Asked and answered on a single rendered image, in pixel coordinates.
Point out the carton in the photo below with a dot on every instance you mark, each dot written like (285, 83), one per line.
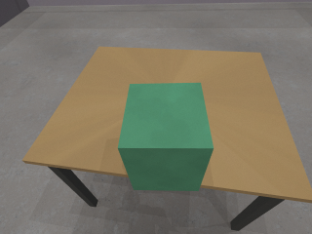
(165, 141)

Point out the table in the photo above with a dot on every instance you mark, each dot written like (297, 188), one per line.
(254, 152)

